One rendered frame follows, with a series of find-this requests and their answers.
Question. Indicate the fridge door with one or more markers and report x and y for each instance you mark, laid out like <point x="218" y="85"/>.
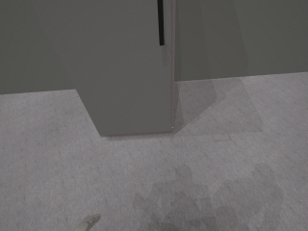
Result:
<point x="111" y="51"/>

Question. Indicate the left robot hand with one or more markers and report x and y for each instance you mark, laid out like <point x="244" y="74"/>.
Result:
<point x="87" y="223"/>

